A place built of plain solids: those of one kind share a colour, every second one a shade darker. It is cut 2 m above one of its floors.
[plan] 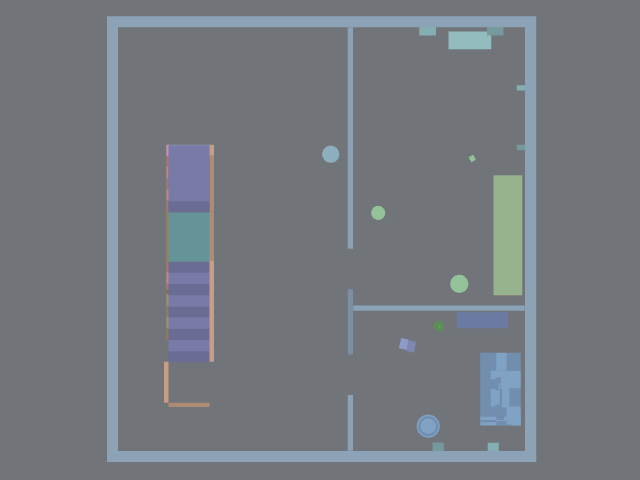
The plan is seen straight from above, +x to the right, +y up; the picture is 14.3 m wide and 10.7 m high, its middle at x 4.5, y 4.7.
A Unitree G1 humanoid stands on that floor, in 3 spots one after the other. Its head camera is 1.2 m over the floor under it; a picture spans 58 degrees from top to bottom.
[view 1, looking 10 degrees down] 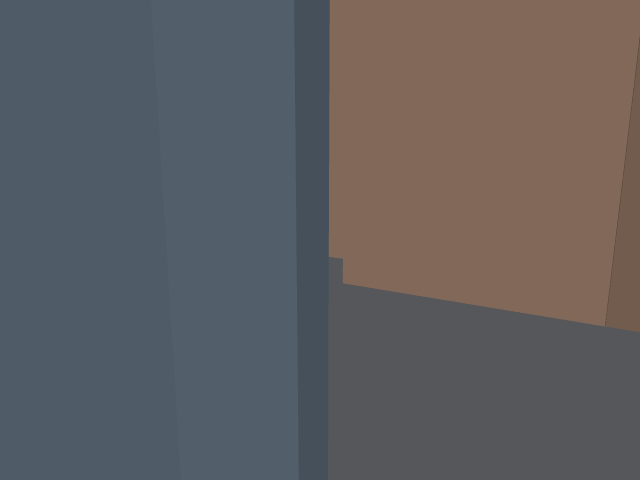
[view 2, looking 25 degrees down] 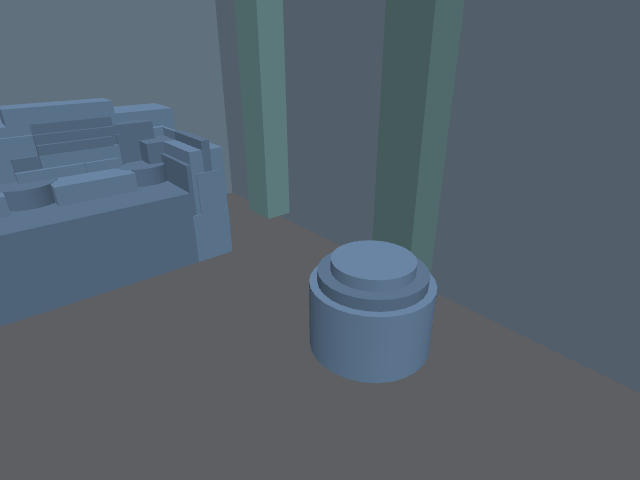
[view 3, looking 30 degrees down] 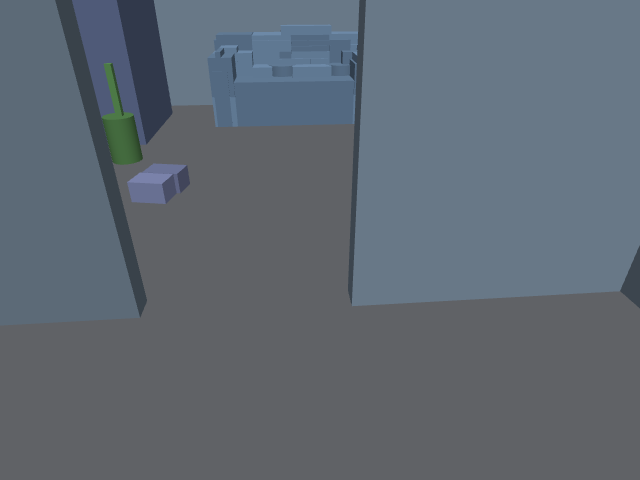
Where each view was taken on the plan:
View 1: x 5.88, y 4.05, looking -148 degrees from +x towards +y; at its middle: wall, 0.87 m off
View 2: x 5.88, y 1.70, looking -40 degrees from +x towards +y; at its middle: ground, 2.84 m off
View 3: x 3.64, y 1.51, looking -5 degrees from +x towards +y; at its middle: ground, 2.40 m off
